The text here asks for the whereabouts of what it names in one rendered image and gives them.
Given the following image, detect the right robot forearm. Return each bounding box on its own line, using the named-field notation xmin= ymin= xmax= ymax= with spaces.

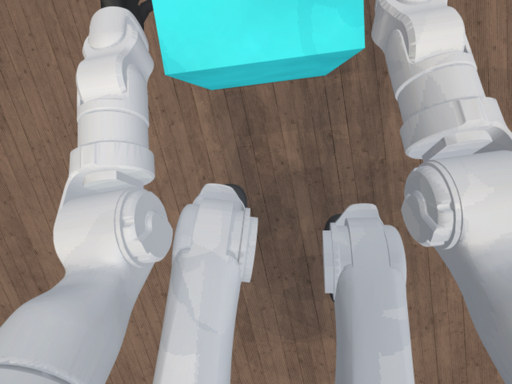
xmin=371 ymin=0 xmax=512 ymax=162

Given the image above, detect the robot right shin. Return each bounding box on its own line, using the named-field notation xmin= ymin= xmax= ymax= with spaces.
xmin=335 ymin=203 xmax=406 ymax=282

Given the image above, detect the carton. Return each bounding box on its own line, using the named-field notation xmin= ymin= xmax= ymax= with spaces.
xmin=152 ymin=0 xmax=365 ymax=90

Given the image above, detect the right robot upper arm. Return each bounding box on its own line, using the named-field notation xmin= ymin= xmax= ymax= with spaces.
xmin=401 ymin=150 xmax=512 ymax=384

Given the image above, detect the robot left shin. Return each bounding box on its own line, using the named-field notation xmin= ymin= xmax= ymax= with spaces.
xmin=172 ymin=183 xmax=245 ymax=264

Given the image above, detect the left robot hand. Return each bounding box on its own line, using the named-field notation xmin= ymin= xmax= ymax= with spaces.
xmin=100 ymin=0 xmax=154 ymax=31

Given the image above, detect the left robot forearm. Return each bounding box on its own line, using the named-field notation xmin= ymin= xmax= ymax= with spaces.
xmin=53 ymin=6 xmax=155 ymax=253

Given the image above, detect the robot shin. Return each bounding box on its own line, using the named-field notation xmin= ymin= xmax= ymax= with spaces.
xmin=172 ymin=183 xmax=245 ymax=264
xmin=335 ymin=203 xmax=406 ymax=282

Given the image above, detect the left robot upper arm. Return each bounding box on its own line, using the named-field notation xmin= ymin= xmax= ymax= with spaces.
xmin=0 ymin=186 xmax=173 ymax=384

